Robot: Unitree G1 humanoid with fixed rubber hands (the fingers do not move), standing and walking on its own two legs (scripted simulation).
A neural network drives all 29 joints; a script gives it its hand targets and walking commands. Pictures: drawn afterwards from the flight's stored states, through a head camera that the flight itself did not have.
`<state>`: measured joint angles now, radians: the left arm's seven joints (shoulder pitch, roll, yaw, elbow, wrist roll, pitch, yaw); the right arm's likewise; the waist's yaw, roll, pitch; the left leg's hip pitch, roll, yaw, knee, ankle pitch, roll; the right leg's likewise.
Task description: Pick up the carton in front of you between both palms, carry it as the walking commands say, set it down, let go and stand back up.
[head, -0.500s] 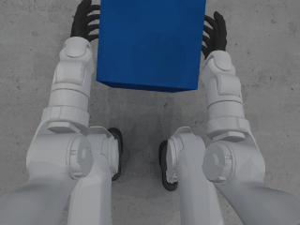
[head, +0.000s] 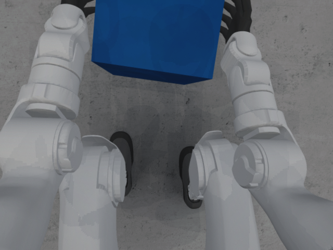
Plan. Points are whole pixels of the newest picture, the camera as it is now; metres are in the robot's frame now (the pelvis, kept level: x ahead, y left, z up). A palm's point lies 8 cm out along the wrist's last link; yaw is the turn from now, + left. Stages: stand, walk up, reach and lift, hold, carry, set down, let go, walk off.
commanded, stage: set down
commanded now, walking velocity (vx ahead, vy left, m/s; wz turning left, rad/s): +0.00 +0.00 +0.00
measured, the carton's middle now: (156, 31) +0.53 +0.03 -0.24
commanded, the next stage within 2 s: none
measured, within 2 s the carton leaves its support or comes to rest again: rests again in 0.08 s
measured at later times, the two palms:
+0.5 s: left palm (77, 13) +0.54 +0.18 -0.17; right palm (238, 35) +0.52 -0.13 -0.16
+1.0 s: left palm (67, 23) +0.53 +0.21 -0.20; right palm (239, 45) +0.51 -0.16 -0.20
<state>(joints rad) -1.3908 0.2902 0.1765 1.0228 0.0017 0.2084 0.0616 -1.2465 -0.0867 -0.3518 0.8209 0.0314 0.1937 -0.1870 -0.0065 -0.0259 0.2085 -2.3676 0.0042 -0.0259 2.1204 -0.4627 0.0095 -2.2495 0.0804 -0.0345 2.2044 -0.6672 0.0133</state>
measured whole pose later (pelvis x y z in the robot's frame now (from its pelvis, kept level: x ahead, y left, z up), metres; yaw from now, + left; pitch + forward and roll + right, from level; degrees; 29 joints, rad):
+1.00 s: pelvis -0.01 +0.00 -0.01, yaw -1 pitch +33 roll -2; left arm -1.51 0.44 0.17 1.27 -0.07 0.05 0.03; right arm -1.39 -0.23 -0.25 1.08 0.06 0.06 -0.10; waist -0.02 -0.02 0.44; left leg -2.30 0.02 -0.01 2.18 -0.46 0.02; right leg -2.19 0.10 -0.02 2.26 -0.66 0.04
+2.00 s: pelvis +0.02 +0.01 +0.18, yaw +0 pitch +47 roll -4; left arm -1.15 0.35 0.21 0.88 -0.02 0.19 0.00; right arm -1.04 -0.20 -0.29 0.77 0.10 0.16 -0.09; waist -0.04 0.00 -0.07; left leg -1.94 -0.01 -0.02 1.51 -0.38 0.03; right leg -1.84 0.06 0.01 1.55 -0.53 0.03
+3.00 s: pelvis +0.12 +0.00 +0.39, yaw +3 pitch +12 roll +0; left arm 0.09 0.20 0.09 0.52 0.03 -0.02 -0.03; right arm 0.14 -0.19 -0.05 0.48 0.01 -0.02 0.06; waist -0.03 -0.04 -0.02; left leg -0.51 -0.02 -0.02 0.51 -0.22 0.00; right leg -0.43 0.03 0.05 0.54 -0.32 -0.01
